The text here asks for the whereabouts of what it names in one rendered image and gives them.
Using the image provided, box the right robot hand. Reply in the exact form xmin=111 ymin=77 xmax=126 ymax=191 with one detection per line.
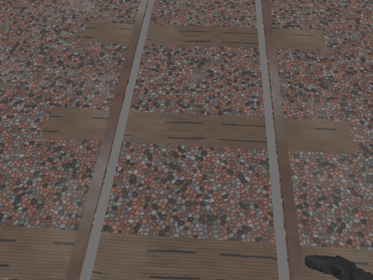
xmin=305 ymin=255 xmax=373 ymax=280

